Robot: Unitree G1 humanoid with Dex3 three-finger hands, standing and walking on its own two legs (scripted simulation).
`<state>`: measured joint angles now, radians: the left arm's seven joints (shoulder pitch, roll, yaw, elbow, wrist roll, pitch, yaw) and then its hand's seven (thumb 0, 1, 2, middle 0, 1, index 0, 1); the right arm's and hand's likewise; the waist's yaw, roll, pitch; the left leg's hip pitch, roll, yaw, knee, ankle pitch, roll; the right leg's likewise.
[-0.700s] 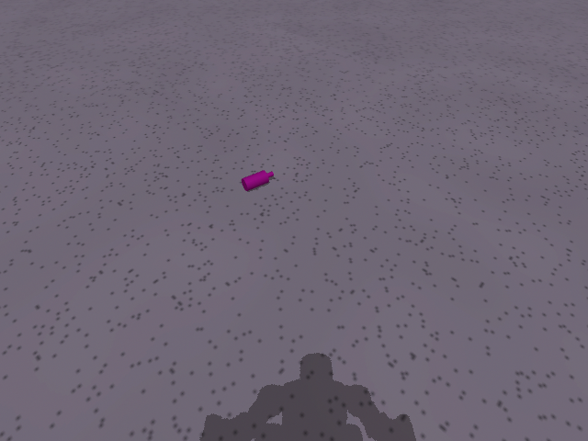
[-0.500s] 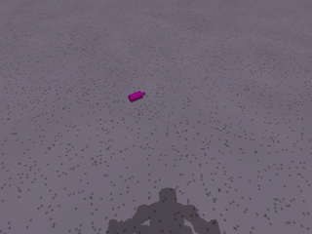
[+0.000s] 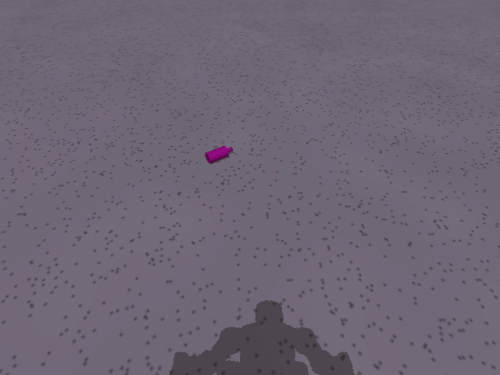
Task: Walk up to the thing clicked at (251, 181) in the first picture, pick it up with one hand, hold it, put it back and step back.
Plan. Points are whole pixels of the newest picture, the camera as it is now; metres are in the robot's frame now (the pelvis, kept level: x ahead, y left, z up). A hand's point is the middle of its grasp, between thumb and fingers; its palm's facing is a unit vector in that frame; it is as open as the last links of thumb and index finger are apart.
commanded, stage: stand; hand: left
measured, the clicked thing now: (220, 153) +1.45 +0.20 -0.75
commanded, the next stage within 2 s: walk up in 0.42 s
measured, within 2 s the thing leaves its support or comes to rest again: neither
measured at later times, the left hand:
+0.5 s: hand out of the picture +0.09 +0.26 -0.15, palm faces +0.04 -0.95 -0.32, open 7.4 cm
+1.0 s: hand (82, 370) +0.18 +0.32 -0.16, palm faces +0.25 -0.93 -0.27, open 7.4 cm
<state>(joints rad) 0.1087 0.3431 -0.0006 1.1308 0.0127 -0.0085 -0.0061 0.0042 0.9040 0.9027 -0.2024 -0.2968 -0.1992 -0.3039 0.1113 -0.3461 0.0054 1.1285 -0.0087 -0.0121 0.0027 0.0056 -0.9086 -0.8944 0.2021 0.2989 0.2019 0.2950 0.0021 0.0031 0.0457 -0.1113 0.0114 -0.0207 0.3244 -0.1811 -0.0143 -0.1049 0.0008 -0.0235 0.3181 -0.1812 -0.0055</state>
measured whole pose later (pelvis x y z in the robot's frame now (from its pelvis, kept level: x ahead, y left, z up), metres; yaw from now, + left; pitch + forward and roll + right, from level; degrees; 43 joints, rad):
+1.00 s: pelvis +0.18 +0.03 -0.01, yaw +17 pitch -3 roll +1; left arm 0.21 0.47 0.11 0.90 0.05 0.04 -0.15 0.01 0.91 0.90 -0.20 -0.30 -0.20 -0.30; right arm 0.41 -0.38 -0.06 0.91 -0.01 -0.11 0.01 0.01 -0.90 -0.89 0.21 0.30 0.21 0.30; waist 0.01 -0.12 0.05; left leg -0.11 0.01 -0.01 0.48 -0.31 0.00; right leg -0.56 -0.13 0.05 0.91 -0.23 0.02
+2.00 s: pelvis +0.69 -0.12 -0.05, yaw +27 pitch -2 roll +1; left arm 0.24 0.48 0.14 0.77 0.04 0.04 -0.13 0.00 0.91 0.90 -0.20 -0.30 -0.20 -0.30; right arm 0.38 -0.50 -0.07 0.87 -0.03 -0.09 -0.04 0.01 -0.90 -0.89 0.21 0.30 0.21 0.30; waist -0.01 -0.04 0.05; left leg -0.32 0.20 -0.03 0.78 -0.45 0.01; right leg -0.46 -0.11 0.00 0.80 -0.30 0.03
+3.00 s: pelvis +1.07 -0.30 -0.03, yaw +33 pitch -1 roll +0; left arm 0.39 0.42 0.08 0.82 0.04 0.00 -0.07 0.00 0.90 0.90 -0.20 -0.30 -0.20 -0.30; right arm 0.28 -0.44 -0.05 0.94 -0.01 -0.09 -0.03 0.01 -0.91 -0.89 0.20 0.30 0.20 0.30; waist 0.09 -0.01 0.06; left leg -0.57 0.04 0.08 1.01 -0.41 0.04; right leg -0.27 0.00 -0.09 0.65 -0.36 -0.06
